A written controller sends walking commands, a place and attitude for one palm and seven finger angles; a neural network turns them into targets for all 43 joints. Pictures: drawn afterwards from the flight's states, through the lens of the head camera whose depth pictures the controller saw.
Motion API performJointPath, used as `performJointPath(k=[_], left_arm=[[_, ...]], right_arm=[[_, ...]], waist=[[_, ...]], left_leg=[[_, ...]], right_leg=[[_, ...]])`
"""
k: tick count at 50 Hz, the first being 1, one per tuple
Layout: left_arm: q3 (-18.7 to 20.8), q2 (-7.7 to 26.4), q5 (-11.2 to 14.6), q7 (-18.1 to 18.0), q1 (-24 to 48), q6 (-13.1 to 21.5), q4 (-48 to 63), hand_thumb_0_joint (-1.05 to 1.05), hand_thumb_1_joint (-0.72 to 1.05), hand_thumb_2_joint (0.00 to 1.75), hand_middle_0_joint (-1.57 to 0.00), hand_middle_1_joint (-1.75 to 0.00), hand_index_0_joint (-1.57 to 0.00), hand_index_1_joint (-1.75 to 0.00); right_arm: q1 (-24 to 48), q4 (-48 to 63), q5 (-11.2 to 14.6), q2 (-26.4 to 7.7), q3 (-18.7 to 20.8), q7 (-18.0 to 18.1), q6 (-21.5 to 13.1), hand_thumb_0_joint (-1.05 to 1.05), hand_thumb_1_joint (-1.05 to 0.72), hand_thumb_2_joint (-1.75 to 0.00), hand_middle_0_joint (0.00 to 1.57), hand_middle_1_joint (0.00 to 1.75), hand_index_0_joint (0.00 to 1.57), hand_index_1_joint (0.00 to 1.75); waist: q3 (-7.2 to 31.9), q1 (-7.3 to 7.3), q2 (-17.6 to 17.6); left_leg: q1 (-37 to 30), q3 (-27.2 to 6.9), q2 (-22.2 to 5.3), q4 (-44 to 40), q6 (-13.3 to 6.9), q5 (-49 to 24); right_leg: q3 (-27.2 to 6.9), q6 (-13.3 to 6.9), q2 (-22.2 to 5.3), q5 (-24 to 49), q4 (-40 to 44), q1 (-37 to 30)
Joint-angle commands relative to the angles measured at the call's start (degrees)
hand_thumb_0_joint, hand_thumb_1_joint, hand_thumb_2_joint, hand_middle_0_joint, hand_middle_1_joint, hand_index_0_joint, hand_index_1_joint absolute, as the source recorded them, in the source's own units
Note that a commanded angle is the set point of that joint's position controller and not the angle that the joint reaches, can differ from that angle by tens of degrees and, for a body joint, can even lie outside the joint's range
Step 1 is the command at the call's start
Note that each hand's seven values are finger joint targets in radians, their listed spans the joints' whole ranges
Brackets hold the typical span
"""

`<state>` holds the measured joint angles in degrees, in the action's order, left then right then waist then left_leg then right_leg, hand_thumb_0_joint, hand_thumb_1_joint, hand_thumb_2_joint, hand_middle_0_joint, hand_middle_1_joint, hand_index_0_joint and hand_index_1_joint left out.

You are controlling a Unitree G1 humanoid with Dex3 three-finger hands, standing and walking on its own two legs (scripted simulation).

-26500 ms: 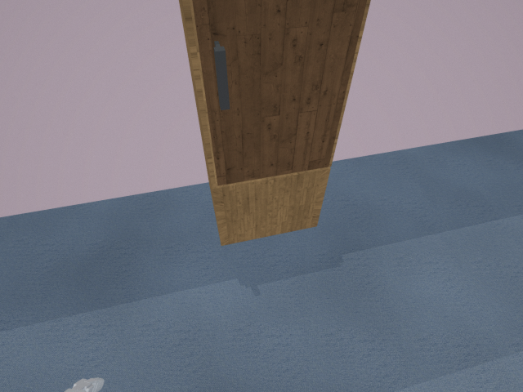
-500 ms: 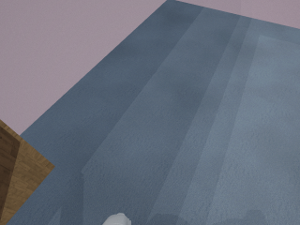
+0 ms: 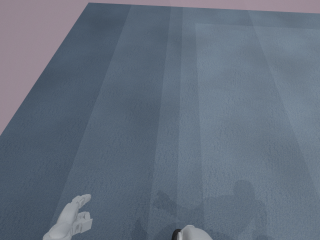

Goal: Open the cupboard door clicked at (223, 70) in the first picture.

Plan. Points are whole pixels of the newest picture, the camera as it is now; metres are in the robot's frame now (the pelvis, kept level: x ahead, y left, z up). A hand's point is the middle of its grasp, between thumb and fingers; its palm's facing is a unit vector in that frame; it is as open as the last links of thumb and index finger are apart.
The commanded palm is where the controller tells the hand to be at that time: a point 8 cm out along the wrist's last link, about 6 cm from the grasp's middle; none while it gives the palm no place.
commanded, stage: walk to a spot facing it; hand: left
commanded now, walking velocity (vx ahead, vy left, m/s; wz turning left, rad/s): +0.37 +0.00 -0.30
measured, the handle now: out of the picture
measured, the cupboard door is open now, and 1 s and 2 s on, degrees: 38 38 38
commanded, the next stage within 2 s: turn to face it in 0.66 s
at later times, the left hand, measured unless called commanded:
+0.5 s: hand (97, 208) +0.22 +0.19 -0.17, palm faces -0.05 -0.98 -0.18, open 7.3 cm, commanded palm none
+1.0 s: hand (144, 103) +0.61 +0.06 -0.13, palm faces -0.23 -0.95 -0.21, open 7.3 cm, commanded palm none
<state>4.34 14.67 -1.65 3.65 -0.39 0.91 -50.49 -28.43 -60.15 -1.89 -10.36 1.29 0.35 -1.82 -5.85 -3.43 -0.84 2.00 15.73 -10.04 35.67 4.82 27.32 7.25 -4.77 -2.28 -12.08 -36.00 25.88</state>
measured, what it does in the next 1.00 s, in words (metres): walks ahead: left foot, then right foot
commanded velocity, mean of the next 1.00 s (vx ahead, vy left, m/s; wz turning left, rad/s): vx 0.24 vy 0.00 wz -0.06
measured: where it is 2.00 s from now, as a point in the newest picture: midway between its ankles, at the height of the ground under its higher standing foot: (183, 172)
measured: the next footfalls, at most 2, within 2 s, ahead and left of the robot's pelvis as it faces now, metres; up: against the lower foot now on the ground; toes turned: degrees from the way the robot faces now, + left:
left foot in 0.46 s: +0.38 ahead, +0.10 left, +0.00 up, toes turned -2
right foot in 0.86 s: +0.49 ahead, -0.20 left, +0.00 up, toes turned -23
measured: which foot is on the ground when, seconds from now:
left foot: up 0.00-0.44, down 0.46-0.86, up 0.88-1.00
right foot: down 0.00-0.46, up 0.48-0.84, down 0.86-1.00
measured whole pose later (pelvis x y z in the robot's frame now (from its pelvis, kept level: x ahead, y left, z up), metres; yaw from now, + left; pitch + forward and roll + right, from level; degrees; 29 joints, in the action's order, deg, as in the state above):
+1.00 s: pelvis +0.44 -0.08 +0.02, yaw -11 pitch +0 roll +0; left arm 2.5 10.4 -0.9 -0.6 -4.5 2.7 -55.9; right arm -21.3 -63.7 -0.7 -10.0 2.3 0.8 1.2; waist -3.9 -3.9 0.3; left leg 22.6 4.4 -4.9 61.1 2.4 28.6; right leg 10.8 -1.6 -4.3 -14.3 -31.6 16.9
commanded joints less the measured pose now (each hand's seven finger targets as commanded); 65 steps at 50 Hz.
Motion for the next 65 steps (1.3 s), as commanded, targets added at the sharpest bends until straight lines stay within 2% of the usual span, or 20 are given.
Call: performJointPath(k=[1, 6, 16, 20, 21, 23, 24, 26, 31, 37, 40, 41, 42, 43, 46, 49, 57, 59, 60, 65], left_arm=[[3.70, 15.26, 1.58, -3.09, -22.33, 0.53, -3.71, 0.00, 0.90, 0.90, -0.20, -0.30, -0.20, -0.30], [0.92, 5.06, 0.41, -3.55, -9.17, 2.09, -1.22, 0.00, 0.90, 0.90, -0.20, -0.30, -0.20, -0.30], [0.56, 4.25, 0.88, -3.44, -19.36, 3.97, -7.96, 0.00, 0.90, 0.90, -0.20, -0.30, -0.20, -0.30], [0.39, 4.34, 1.01, -3.81, -19.33, 3.82, -9.28, 0.00, 0.90, 0.90, -0.20, -0.30, -0.20, -0.30], [0.40, 3.73, 1.19, -3.82, -18.26, 3.81, -8.56, 0.00, 0.90, 0.90, -0.20, -0.30, -0.20, -0.30], [-0.42, 0.40, 1.51, -3.04, -19.96, 4.12, -5.91, 0.00, 0.90, 0.90, -0.20, -0.30, -0.20, -0.30], [-0.20, 1.23, 0.79, -3.21, -16.46, 3.99, -4.96, 0.00, 0.90, 0.90, -0.20, -0.30, -0.20, -0.30], [0.12, 0.51, 0.29, -2.50, -12.64, 3.15, -5.10, 0.00, 0.90, 0.90, -0.20, -0.30, -0.20, -0.30], [-0.18, -3.00, -0.03, -1.24, -14.96, 0.53, -5.59, 0.00, 0.90, 0.90, -0.20, -0.30, -0.20, -0.30], [0.53, -2.49, -0.23, -0.62, -6.86, -0.24, -1.98, 0.00, 0.90, 0.90, -0.20, -0.30, -0.20, -0.30], [0.14, -1.34, -0.30, -1.35, -10.94, 0.82, -3.56, 0.00, 0.90, 0.90, -0.20, -0.30, -0.20, -0.30], [0.41, 0.59, -0.32, -1.89, -17.60, 1.61, -6.09, 0.00, 0.90, 0.90, -0.20, -0.30, -0.20, -0.30], [1.57, 6.19, -0.59, -2.91, -25.21, 2.60, -8.61, 0.00, 0.90, 0.90, -0.20, -0.30, -0.20, -0.30], [2.21, 11.33, 0.56, -3.27, -29.35, 2.56, -9.81, 0.00, 0.90, 0.90, -0.20, -0.30, -0.20, -0.30], [0.40, 5.65, 0.73, -5.00, -16.11, 1.60, -6.57, 0.00, 0.90, 0.90, -0.20, -0.30, -0.20, -0.30], [-0.49, 3.28, 0.54, -5.02, -9.32, 1.50, -4.63, 0.00, 0.90, 0.90, -0.20, -0.30, -0.20, -0.30], [1.20, 3.65, 0.90, -5.06, -9.74, 0.20, -3.05, 0.00, 0.90, 0.90, -0.20, -0.30, -0.20, -0.30], [0.40, -0.52, 1.68, -4.92, -10.22, -1.01, 0.10, 0.00, 0.90, 0.90, -0.20, -0.30, -0.20, -0.30], [-0.05, 0.72, 0.85, -4.96, -5.87, -1.37, 2.62, 0.00, 0.90, 0.90, -0.20, -0.30, -0.20, -0.30], [0.63, 0.02, 0.82, -4.33, -6.25, -1.44, 0.74, 0.00, 0.90, 0.90, -0.20, -0.30, -0.20, -0.30]], right_arm=[[11.19, 9.40, 1.88, -7.48, 2.18, 0.20, -1.51, 0.00, -0.90, -0.90, 0.20, 0.30, 0.20, 0.30], [6.07, 4.19, 0.12, -4.07, 2.14, -0.32, 0.90, 0.00, -0.90, -0.90, 0.20, 0.30, 0.20, 0.30], [22.94, 9.51, 0.74, -3.50, 2.23, -1.73, -0.90, 0.00, -0.90, -0.90, 0.20, 0.30, 0.20, 0.30], [19.13, 7.46, 0.48, -5.13, 2.55, -1.18, -1.60, 0.00, -0.90, -0.90, 0.20, 0.30, 0.20, 0.30], [11.01, 4.97, 0.14, -7.45, 3.13, -0.53, -1.99, 0.00, -0.90, -0.90, 0.20, 0.30, 0.20, 0.30], [-3.29, 2.05, -0.88, -16.58, 4.90, 0.44, -1.81, 0.00, -0.90, -0.90, 0.20, 0.30, 0.20, 0.30], [-0.14, 2.53, -0.41, -15.37, 4.66, 0.45, -1.38, 0.00, -0.90, -0.90, 0.20, 0.30, 0.20, 0.30], [7.41, 4.75, -0.27, -8.85, 3.17, 0.58, -2.05, 0.00, -0.90, -0.90, 0.20, 0.30, 0.20, 0.30], [9.13, 3.76, 0.29, -7.66, 2.46, 0.77, -3.25, 0.00, -0.90, -0.90, 0.20, 0.30, 0.20, 0.30], [7.10, 3.68, -0.12, -8.84, 3.12, 0.47, -1.71, 0.00, -0.90, -0.90, 0.20, 0.30, 0.20, 0.30], [6.08, 2.33, -0.06, -8.04, 2.28, 0.50, -1.04, 0.00, -0.90, -0.90, 0.20, 0.30, 0.20, 0.30], [6.06, 1.79, 0.52, -7.23, 1.71, 0.42, -1.17, 0.00, -0.90, -0.90, 0.20, 0.30, 0.20, 0.30], [5.67, 2.21, 1.44, -4.76, 1.08, 0.05, -1.44, 0.00, -0.90, -0.90, 0.20, 0.30, 0.20, 0.30], [4.21, 3.23, 2.08, -3.67, 1.05, 0.38, -0.98, 0.00, -0.90, -0.90, 0.20, 0.30, 0.20, 0.30], [8.54, 2.11, 1.61, -3.73, 1.51, 0.82, 0.73, 0.00, -0.90, -0.90, 0.20, 0.30, 0.20, 0.30], [5.77, 0.58, 1.38, -0.96, 0.93, 0.15, 2.49, 0.00, -0.90, -0.90, 0.20, 0.30, 0.20, 0.30], [6.06, 3.62, 0.54, -2.85, 1.81, -1.24, 2.51, 0.00, -0.90, -0.90, 0.20, 0.30, 0.20, 0.30], [2.47, 4.88, -0.28, -12.71, 4.16, -0.20, 2.03, 0.00, -0.90, -0.90, 0.20, 0.30, 0.20, 0.30], [1.49, 5.21, -0.36, -13.68, 4.42, 0.53, 2.35, 0.00, -0.90, -0.90, 0.20, 0.30, 0.20, 0.30], [10.84, 7.93, 0.28, -10.85, 3.93, 1.42, 1.09, 0.00, -0.90, -0.90, 0.20, 0.30, 0.20, 0.30]], waist=[[12.28, 11.43, -9.14], [6.03, 1.21, -5.52], [3.27, 5.46, -5.08], [3.68, 1.70, -3.43], [6.83, -2.21, 0.16], [17.06, -5.14, 16.95], [12.45, -4.26, 9.44], [3.02, -0.79, 8.10], [5.60, 3.47, 8.25], [0.89, 1.81, 7.86], [3.26, 3.98, 4.97], [7.01, 7.19, 1.98], [13.19, 10.04, -8.43], [18.68, 10.12, -16.17], [8.40, 5.99, -11.29], [6.36, 1.86, -8.47], [7.22, 0.82, -1.55], [9.99, -1.44, 23.44], [9.07, -2.66, 13.96], [11.30, 1.68, 9.27]], left_leg=[[41.14, -13.72, 2.20, 45.51, -2.95, 3.75], [27.40, -12.78, 0.25, 26.85, -1.48, -9.84], [31.07, -11.32, 4.29, 4.18, -2.16, -15.38], [15.46, -8.81, 7.81, -6.19, -4.22, -17.43], [2.15, -11.25, 6.50, -8.73, -6.03, -19.31], [-17.45, -43.53, -18.72, -17.76, -18.12, -17.85], [-9.00, -43.62, -19.23, -20.13, -18.64, -9.47], [4.88, -35.17, -14.55, -24.44, -14.84, -5.07], [7.34, -13.50, -8.03, -24.88, -11.56, -22.51], [8.64, -7.88, -8.55, -23.43, -10.93, -18.57], [9.53, -6.64, -6.11, -12.94, -9.16, -29.37], [12.77, -5.22, -2.87, -4.45, -7.24, -33.13], [24.23, -1.61, 2.81, 10.03, -4.35, -22.59], [29.10, -5.32, 7.96, 26.25, -2.77, 11.32], [30.40, -15.65, 2.40, 32.47, -2.93, 4.16], [22.90, -12.86, 3.00, 23.61, -2.12, -1.02], [11.85, -8.43, 5.34, -5.03, -2.95, -19.82], [5.28, -38.30, -14.28, -15.13, -15.71, -45.69], [8.27, -41.24, -15.51, -16.46, -18.54, -35.37], [6.13, -28.47, -6.56, -13.38, -13.99, -43.45]], right_leg=[[-39.80, -11.67, -23.41, -15.97, 22.64, -34.70], [-16.17, -5.72, -11.04, -4.54, 25.30, -11.17], [-16.40, -6.19, -11.05, 17.11, 22.21, -25.93], [-14.21, -3.47, -8.71, 27.55, 12.95, -22.01], [-11.86, -1.66, -6.43, 27.29, 2.69, -14.89], [-5.23, 2.18, 5.28, -18.69, -31.86, 7.54], [-8.79, 1.66, 2.15, -18.90, -38.95, 11.11], [-10.16, 2.62, -2.83, -8.88, -40.59, 13.32], [-6.15, 4.52, -4.43, -2.61, -21.35, 5.53], [-0.79, 4.67, -2.24, 0.56, -5.91, 1.50], [1.10, 3.39, 1.18, 2.94, 3.40, -11.46], [-0.71, 2.23, 0.85, 7.06, 6.53, -22.56], [-14.77, -1.97, -11.84, 16.52, 7.78, -37.29], [-27.85, -8.99, -25.67, 25.56, 14.65, -41.30], [-17.07, -7.13, -22.69, 18.93, 18.86, -22.48], [-4.35, -3.61, -18.99, 19.36, 19.91, -12.54], [4.55, 2.60, -15.76, 8.51, 5.60, -12.13], [4.04, 9.18, -3.39, -28.12, -16.95, 2.75], [-2.70, 8.20, -2.40, -27.36, -26.13, 3.45], [-7.29, 9.54, -2.63, -13.21, -28.52, 6.96]])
